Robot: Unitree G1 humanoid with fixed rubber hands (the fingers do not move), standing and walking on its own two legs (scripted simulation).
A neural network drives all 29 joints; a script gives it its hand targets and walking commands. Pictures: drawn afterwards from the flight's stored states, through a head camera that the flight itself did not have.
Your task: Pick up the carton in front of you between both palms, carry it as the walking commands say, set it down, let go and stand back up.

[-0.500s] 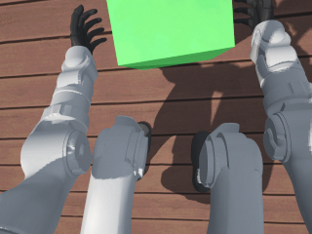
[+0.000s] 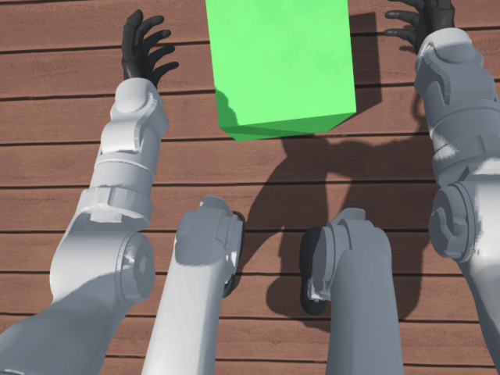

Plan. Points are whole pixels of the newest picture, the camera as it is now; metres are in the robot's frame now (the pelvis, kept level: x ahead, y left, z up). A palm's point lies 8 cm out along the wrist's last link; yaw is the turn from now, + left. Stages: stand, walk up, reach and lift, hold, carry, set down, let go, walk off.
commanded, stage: set down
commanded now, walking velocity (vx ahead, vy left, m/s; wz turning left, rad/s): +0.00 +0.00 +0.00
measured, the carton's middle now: (278, 78) +0.55 +0.01 -0.31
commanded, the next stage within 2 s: let go in 0.68 s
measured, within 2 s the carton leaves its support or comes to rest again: neither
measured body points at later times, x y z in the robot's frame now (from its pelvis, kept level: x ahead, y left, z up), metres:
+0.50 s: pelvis +0.02 -0.01 +0.13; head +0.33 -0.02 +0.46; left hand +0.50 +0.20 +0.03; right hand +0.57 -0.20 +0.02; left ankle +0.12 +0.11 -0.40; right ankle +0.10 -0.11 -0.40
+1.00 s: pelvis +0.07 +0.00 +0.26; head +0.31 -0.02 +0.64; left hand +0.44 +0.21 +0.14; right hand +0.48 -0.22 +0.14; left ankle +0.12 +0.11 -0.40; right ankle +0.10 -0.11 -0.40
